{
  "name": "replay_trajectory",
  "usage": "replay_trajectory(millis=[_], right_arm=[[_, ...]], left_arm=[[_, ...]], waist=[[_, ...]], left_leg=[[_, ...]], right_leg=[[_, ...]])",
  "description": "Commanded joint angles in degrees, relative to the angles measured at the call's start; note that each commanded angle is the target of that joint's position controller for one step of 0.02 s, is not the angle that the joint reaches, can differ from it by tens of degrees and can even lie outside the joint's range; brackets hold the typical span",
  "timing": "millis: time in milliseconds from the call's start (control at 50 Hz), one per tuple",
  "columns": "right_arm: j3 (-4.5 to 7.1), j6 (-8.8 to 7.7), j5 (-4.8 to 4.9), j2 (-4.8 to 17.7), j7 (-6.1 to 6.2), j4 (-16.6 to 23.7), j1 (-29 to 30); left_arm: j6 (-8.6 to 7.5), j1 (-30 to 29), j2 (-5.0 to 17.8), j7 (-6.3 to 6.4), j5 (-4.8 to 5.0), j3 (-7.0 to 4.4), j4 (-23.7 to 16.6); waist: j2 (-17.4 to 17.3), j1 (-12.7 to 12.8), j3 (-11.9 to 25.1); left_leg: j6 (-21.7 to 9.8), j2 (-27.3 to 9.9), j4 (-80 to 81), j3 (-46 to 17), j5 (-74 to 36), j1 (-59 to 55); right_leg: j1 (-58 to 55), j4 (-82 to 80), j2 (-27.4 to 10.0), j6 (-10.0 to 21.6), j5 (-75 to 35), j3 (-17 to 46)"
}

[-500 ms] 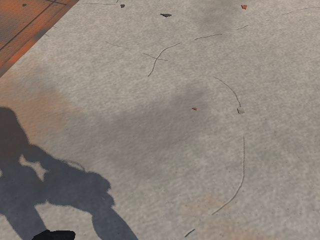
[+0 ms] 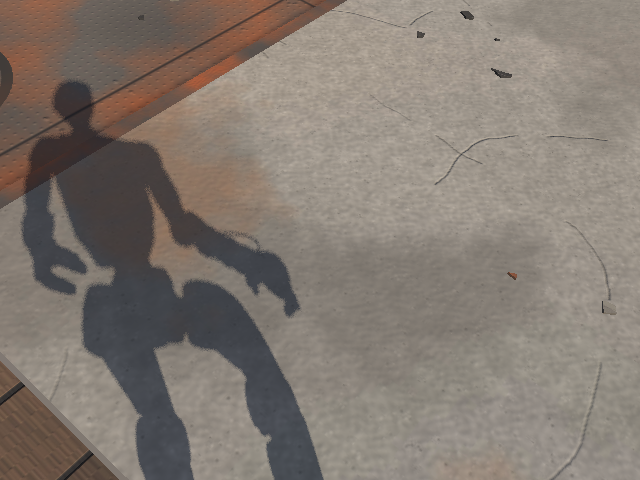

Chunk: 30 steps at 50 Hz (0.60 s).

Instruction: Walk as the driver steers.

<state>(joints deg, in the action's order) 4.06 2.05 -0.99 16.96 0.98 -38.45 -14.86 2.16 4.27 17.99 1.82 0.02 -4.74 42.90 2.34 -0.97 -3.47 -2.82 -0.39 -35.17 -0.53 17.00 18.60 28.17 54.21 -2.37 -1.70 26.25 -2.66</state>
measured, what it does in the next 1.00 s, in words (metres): walks ahead, turning left: right foot, then left foot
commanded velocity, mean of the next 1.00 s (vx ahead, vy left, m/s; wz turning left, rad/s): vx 0.35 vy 0.00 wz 0.59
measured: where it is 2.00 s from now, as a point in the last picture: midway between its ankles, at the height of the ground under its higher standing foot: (122, 417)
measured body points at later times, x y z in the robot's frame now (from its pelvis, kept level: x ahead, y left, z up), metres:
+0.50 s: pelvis +0.10 -0.02 +0.01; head +0.11 -0.03 +0.46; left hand +0.13 +0.29 -0.09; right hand +0.30 -0.25 -0.09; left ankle +0.04 +0.10 -0.67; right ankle +0.10 -0.13 -0.73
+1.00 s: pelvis +0.31 +0.14 +0.00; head +0.35 +0.17 +0.45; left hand +0.25 +0.43 -0.11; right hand +0.59 +0.00 -0.09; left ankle +0.32 +0.22 -0.73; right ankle +0.34 -0.04 -0.64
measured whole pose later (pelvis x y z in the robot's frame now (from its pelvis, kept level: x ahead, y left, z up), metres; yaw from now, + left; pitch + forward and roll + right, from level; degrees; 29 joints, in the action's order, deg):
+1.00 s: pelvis +0.31 +0.14 +0.00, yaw +35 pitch +1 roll +1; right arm 3.6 -2.6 0.6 17.1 -2.0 -35.1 -12.6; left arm -6.2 13.2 18.0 0.0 0.6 -2.1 42.1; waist 1.0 0.8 -4.7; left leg -5.8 6.5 -27.9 -0.2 9.2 19.8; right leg 25.7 68.9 -4.8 0.0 19.7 2.9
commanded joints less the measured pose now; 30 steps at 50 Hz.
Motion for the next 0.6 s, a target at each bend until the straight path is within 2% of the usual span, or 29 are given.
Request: replay_trajectory(millis=[20,40,80,100,120,160,200,260,320,360,380,400,420,440,460,480,500,540,600], right_arm=[[2.41,-2.46,1.19,9.80,0.49,5.07,4.57],[1.84,-2.40,1.18,8.65,0.80,5.31,4.53],[1.61,-2.26,0.93,8.15,1.22,5.66,3.42],[1.75,-2.22,1.29,8.18,1.37,5.35,1.85],[1.93,-2.18,1.70,8.45,1.45,5.04,0.21],[2.20,-2.20,1.83,9.34,1.51,4.71,-1.28],[2.46,-2.31,1.66,10.09,1.52,4.69,-1.45],[2.68,-2.47,1.91,10.76,1.09,4.73,-1.45],[2.46,-2.31,2.15,10.39,0.49,5.16,-0.14],[1.91,-2.03,2.34,8.84,0.44,5.81,2.07],[1.25,-2.21,2.12,6.43,0.47,6.25,2.86],[-0.21,-2.42,1.66,1.29,0.30,6.56,2.26],[0.37,-3.21,3.11,3.53,0.42,10.02,3.51],[1.21,-3.62,3.05,7.43,0.38,9.30,3.59],[1.78,-3.58,2.68,8.75,0.05,8.06,3.31],[1.93,-3.49,2.29,8.28,-0.15,6.77,2.17],[1.86,-3.71,2.20,7.53,-0.54,6.96,3.02],[1.26,-4.23,2.39,5.13,-1.24,7.29,4.48],[0.63,-4.35,2.44,3.49,-1.63,8.48,6.69]], left_arm=[[-0.98,-2.17,5.97,0.93,-0.80,-2.09,-3.97],[-1.18,-1.68,5.53,0.78,-0.80,-2.09,-3.72],[-1.51,-1.02,4.64,0.45,-0.18,-1.89,-3.74],[-1.71,-0.87,4.26,0.19,-0.01,-1.70,-3.75],[-1.95,-1.81,3.91,-0.15,0.21,-1.48,-4.03],[-2.67,-4.58,4.03,-0.89,0.68,-1.34,-4.92],[-3.81,-5.79,4.19,-1.65,0.89,-1.24,-5.33],[-5.66,-5.58,3.99,-2.66,1.09,-1.09,-5.23],[-7.10,-2.68,4.48,-3.25,1.69,-1.32,-4.54],[-7.86,2.50,4.32,-3.18,1.68,-1.63,-2.87],[-8.05,7.41,5.73,-2.83,1.36,-2.23,-1.54],[-7.98,14.79,8.63,-2.34,0.23,-2.75,-0.38],[-8.02,17.13,13.50,-2.79,-1.36,-3.64,0.58],[-8.23,13.26,10.73,-2.66,-0.47,-3.05,-0.42],[-8.11,10.92,7.21,-2.13,0.39,-2.06,-1.08],[-7.98,9.72,5.81,-1.82,0.42,-1.47,-1.73],[-7.81,9.30,5.25,-1.56,0.24,-1.18,-1.51],[-8.05,10.45,4.64,-1.27,-0.44,-0.80,-1.14],[-8.06,12.27,5.22,-1.25,-0.66,-0.75,-0.08]], waist=[[-9.97,1.35,4.56],[-10.34,1.68,5.99],[-9.45,1.56,8.43],[-8.84,1.09,9.51],[-9.02,0.07,9.21],[-11.20,-1.50,6.51],[-11.91,-2.11,5.00],[-11.51,-2.37,4.37],[-11.26,-0.68,4.11],[-9.55,2.89,4.28],[-7.48,5.04,5.94],[1.98,6.76,9.80],[11.15,5.52,5.35],[8.00,4.17,0.59],[6.85,3.69,-1.72],[5.29,3.07,-1.17],[4.61,3.02,-1.95],[3.98,3.80,-1.20],[3.12,4.56,-0.77]], left_leg=[[-8.85,-13.07,18.11,-20.25,-10.23,-8.66],[-8.70,-11.97,17.27,-18.87,-15.14,-8.81],[-9.20,-11.01,15.82,-17.63,-21.83,-11.63],[-9.18,-10.21,16.40,-17.77,-16.08,-13.64],[-9.29,-9.76,17.90,-19.17,-5.86,-15.09],[-9.90,-10.17,20.84,-23.33,8.44,-15.20],[-10.38,-10.32,21.39,-25.14,10.56,-14.31],[-11.04,-9.41,20.55,-26.63,11.71,-11.27],[-10.71,-7.90,19.38,-28.96,13.14,-6.16],[-8.42,-4.79,15.62,-28.18,14.80,-0.38],[-5.95,-2.21,9.50,-25.49,16.25,6.13],[-2.01,3.72,-8.97,-16.39,19.31,14.29],[-0.67,6.63,-18.77,-11.02,19.48,29.14],[0.28,0.95,-25.69,-11.26,14.68,33.14],[1.01,0.04,-28.18,-10.46,9.86,34.42],[1.54,-0.80,-29.73,-9.54,6.08,33.41],[1.96,-1.99,-30.21,-9.18,2.39,33.68],[2.63,-2.91,-31.01,-7.25,-3.69,31.57],[4.10,-3.57,-26.91,-5.14,-9.01,30.90]], right_leg=[[11.26,10.43,0.28,-0.40,-3.80,5.97],[9.40,11.95,0.81,-0.96,-5.65,5.89],[8.32,11.39,1.64,-1.90,-7.71,6.04],[8.67,7.97,1.64,-2.10,-9.01,5.92],[9.38,3.54,1.70,-2.18,-9.92,5.78],[9.66,-4.29,2.11,-2.23,-10.01,6.10],[7.49,-10.77,2.59,-1.91,-9.04,6.44],[1.89,-17.51,3.57,-0.91,-6.52,6.14],[-6.75,-23.44,4.53,0.50,-7.38,5.54],[-17.42,-31.66,4.23,1.94,-14.33,4.47],[-26.74,-32.39,0.49,3.22,-14.68,7.01],[-36.32,-35.41,-10.79,6.47,-5.27,18.97],[-35.96,-42.59,-20.86,13.79,12.00,40.37],[-32.96,-43.66,-21.85,15.11,17.39,40.48],[-32.00,-43.64,-18.66,13.30,14.12,34.52],[-31.46,-43.56,-16.11,11.44,8.27,28.82],[-30.52,-44.00,-14.82,10.60,1.20,24.18],[-28.39,-44.80,-12.11,9.73,-11.79,15.18],[-27.67,-45.16,-10.83,10.41,-23.39,7.30]])
Next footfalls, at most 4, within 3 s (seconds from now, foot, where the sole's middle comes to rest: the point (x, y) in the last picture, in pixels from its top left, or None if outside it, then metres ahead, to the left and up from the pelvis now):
0.38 right None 0.14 -0.12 -0.77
0.84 left None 0.35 0.24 -0.77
1.30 right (176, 375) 0.68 0.27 -0.77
1.78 left None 0.44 0.36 -0.77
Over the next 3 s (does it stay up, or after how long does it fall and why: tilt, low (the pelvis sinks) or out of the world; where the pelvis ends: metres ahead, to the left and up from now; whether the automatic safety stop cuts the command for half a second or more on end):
stays up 0.65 0.80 0.00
